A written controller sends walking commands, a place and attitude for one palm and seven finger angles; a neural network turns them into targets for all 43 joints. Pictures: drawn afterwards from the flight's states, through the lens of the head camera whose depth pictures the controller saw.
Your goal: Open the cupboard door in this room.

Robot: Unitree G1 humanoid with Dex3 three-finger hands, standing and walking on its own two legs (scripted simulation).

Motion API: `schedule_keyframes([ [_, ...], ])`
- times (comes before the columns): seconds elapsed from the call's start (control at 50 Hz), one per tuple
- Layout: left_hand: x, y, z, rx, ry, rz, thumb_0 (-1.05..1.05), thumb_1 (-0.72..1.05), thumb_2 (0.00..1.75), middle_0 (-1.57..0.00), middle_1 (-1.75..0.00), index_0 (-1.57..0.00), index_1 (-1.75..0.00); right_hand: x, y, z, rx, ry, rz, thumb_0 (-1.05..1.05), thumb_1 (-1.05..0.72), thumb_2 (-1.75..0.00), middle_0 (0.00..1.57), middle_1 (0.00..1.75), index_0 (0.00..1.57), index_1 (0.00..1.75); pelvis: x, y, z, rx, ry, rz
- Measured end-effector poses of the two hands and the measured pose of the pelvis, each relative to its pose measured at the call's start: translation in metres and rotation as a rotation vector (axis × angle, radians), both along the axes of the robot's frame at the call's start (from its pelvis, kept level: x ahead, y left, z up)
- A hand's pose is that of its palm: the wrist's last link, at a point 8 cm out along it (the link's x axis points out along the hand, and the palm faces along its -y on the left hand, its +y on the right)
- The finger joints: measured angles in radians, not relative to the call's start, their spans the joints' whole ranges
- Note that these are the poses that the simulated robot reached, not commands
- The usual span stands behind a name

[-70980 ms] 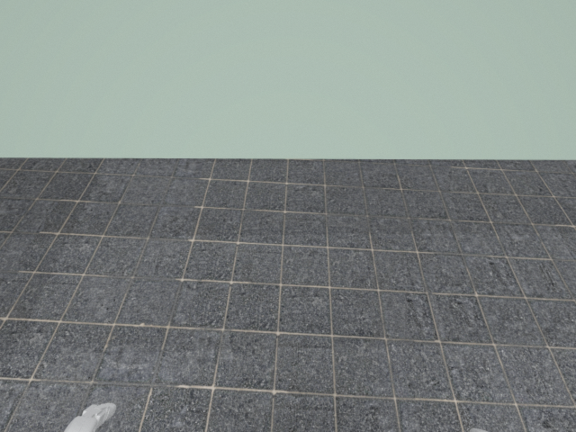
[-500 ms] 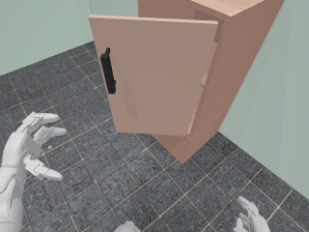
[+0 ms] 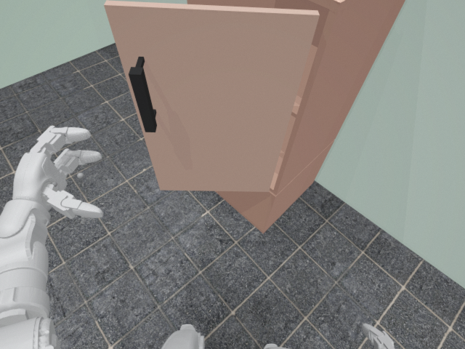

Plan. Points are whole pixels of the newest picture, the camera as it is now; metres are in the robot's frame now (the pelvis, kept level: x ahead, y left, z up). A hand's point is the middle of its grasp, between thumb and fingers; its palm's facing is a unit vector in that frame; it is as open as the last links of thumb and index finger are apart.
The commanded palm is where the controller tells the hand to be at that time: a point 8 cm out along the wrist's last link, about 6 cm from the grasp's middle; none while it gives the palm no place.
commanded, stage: move the hooked fingers beside the handle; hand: left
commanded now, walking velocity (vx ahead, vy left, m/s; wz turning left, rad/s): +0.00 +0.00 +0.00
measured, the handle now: (146, 96) +0.60 +0.20 +0.06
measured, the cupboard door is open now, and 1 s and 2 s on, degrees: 45 45 45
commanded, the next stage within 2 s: slide the fingers in behind the handle in 1.86 s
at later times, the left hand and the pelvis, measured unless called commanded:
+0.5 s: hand (97, 139) +0.46 +0.26 +0.08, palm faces +0.05 -1.00 +0.00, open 14.0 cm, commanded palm +0.44 +0.31 +0.07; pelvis +0.00 +0.01 -0.01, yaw -1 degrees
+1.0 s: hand (108, 109) +0.53 +0.26 +0.08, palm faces +0.05 -1.00 -0.01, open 14.0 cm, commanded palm +0.53 +0.30 +0.07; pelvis +0.00 +0.01 -0.02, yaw -2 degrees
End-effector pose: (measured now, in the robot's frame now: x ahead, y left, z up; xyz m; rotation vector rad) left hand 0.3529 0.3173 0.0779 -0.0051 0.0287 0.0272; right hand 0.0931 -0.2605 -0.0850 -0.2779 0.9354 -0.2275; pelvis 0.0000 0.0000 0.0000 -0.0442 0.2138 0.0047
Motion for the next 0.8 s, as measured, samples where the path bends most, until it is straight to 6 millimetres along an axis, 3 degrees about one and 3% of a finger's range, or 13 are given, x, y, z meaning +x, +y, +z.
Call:
schedule_keyframes([
  [0.14,0.018,0.000,-0.003,0.009,-0.017,0.002,-0.01,-0.50,0.30,-0.30,-1.20,-0.30,-1.20,-0.017,0.000,-0.006,-0.012,0.079,-0.021,0.01,-0.90,-0.90,0.20,0.30,0.20,0.30,0.001,0.004,-0.003,-0.008,0.019,0.003],
  [0.34,0.061,-0.011,-0.003,0.006,-0.017,-0.006,-0.01,-0.50,0.30,-0.30,-1.20,-0.30,-1.20,-0.035,0.001,-0.012,-0.019,0.155,-0.056,0.01,-0.90,-0.90,0.20,0.30,0.20,0.30,0.000,0.008,-0.007,-0.012,0.056,-0.003],
  [0.6,0.090,-0.001,-0.003,0.014,0.006,0.020,-0.01,-0.50,0.30,-0.30,-1.20,-0.30,-1.20,-0.071,-0.004,-0.019,-0.025,0.290,-0.116,0.01,-0.90,-0.90,0.20,0.30,0.20,0.30,0.001,0.006,-0.013,-0.019,0.094,-0.012],
  [0.8,0.127,-0.009,-0.004,-0.006,0.001,0.001,-0.01,-0.50,0.30,-0.30,-1.20,-0.30,-1.20,-0.097,-0.009,-0.019,-0.061,0.379,-0.158,0.01,-0.90,-0.90,0.20,0.30,0.20,0.30,-0.001,0.005,-0.021,-0.031,0.144,-0.012],
])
